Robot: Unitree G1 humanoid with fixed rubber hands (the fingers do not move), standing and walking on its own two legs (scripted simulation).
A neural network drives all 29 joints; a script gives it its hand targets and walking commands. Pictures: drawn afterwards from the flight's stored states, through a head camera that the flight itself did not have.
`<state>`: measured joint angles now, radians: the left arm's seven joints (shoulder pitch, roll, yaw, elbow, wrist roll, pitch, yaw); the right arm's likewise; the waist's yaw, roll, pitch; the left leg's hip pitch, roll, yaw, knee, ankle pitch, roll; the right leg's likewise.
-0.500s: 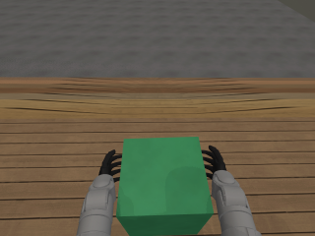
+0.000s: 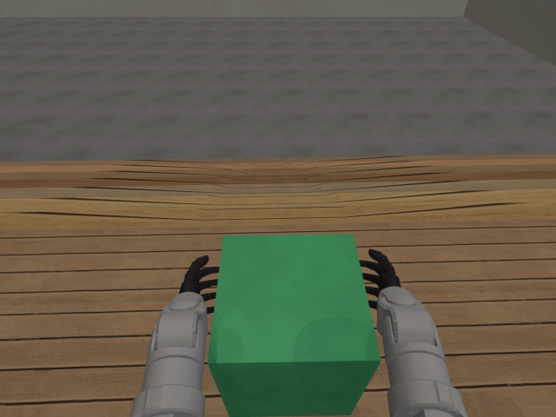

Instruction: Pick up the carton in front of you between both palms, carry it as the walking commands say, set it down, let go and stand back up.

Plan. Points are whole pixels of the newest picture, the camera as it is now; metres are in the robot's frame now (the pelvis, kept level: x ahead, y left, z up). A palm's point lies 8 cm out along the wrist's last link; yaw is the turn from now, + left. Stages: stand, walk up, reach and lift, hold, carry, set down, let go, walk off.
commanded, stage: reach and lift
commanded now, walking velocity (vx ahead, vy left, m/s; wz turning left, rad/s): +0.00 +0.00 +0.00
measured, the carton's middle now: (289, 328) +0.30 -0.01 -0.05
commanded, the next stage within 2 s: hold in 0.60 s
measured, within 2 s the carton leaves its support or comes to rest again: neither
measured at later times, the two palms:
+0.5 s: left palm (190, 294) +0.31 +0.15 +0.04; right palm (388, 289) +0.31 -0.15 +0.05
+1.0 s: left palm (185, 303) +0.29 +0.15 +0.06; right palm (394, 298) +0.29 -0.15 +0.06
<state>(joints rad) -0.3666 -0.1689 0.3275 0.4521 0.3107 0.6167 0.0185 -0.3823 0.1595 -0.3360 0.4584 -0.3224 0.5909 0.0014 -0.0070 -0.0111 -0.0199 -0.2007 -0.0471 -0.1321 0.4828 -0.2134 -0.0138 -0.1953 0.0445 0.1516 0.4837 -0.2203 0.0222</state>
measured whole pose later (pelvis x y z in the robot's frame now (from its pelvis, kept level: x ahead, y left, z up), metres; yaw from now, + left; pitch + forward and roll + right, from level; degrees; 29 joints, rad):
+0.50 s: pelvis +0.02 +0.00 +0.01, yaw +0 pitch -5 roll +0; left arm -0.31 -0.16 0.28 0.36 0.30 0.68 0.01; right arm -0.32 0.17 -0.29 0.37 -0.31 0.65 0.00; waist 0.00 -0.01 -0.02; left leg -0.11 -0.04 -0.13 0.40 -0.20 -0.01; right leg -0.11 0.04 0.14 0.40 -0.21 0.02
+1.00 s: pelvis +0.01 +0.00 +0.01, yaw +0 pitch -9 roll +0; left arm -0.28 -0.15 0.22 0.30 0.29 0.78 0.02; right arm -0.29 0.16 -0.26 0.32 -0.31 0.75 0.01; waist -0.01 -0.01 -0.02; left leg -0.04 -0.04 -0.13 0.37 -0.17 -0.01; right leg -0.04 0.03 0.14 0.37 -0.18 0.02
